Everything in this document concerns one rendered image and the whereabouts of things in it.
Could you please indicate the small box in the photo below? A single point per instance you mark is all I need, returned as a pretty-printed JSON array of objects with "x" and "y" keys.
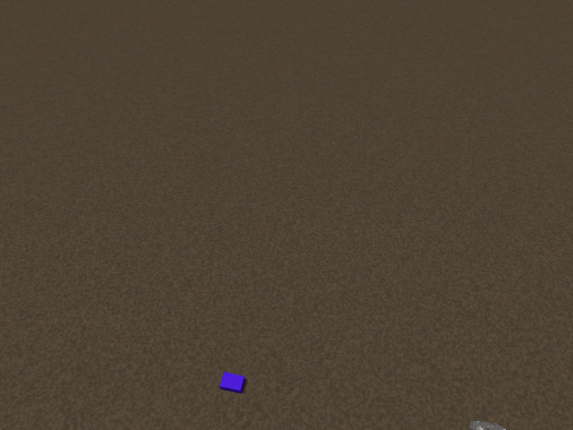
[{"x": 232, "y": 382}]

